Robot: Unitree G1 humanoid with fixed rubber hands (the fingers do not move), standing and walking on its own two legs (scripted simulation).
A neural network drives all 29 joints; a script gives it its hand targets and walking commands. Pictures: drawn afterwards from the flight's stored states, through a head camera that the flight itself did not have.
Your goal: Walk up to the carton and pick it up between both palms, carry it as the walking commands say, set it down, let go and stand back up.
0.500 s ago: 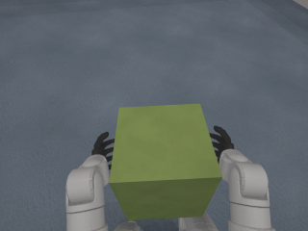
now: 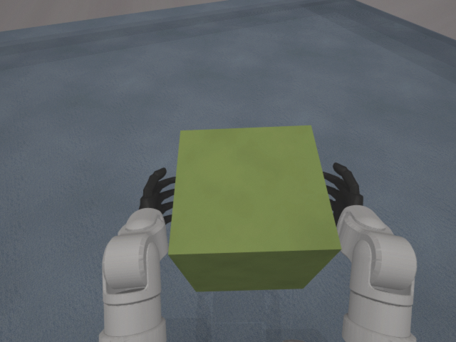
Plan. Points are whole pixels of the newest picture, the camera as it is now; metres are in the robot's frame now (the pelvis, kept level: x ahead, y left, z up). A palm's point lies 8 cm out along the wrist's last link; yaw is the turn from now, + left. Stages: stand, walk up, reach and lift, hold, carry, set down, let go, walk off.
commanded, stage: carry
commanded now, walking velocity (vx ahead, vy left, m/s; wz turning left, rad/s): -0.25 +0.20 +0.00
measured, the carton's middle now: (247, 217) +0.31 -0.03 +0.06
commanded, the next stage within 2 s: none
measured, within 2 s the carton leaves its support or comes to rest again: neither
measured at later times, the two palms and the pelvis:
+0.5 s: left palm out of the picture +0.07 +0.29 +0.04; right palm out of the picture +0.08 -0.01 +0.08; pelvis -0.22 +0.13 +0.00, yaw +0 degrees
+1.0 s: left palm out of the picture -0.10 +0.31 +0.12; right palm out of the picture -0.12 +0.02 +0.13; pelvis -0.36 +0.19 +0.01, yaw -2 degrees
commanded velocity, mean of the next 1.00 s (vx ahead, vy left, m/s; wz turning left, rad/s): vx -0.10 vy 0.08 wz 0.00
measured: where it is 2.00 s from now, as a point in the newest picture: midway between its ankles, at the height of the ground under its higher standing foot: outside the picture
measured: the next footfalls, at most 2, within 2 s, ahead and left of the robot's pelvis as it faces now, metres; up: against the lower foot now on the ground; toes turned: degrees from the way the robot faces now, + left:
right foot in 0.18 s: -0.01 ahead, -0.08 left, +0.00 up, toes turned -6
left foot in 0.38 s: -0.08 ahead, +0.24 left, +0.00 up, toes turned +1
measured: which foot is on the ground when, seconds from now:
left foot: down 0.00-0.18, up 0.20-0.36, down 0.38-0.78, up 0.80-0.86, down 0.88-1.00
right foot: down 0.00-0.00, up 0.02-0.16, down 0.18-0.40, up 0.42-0.70, down 0.72-1.00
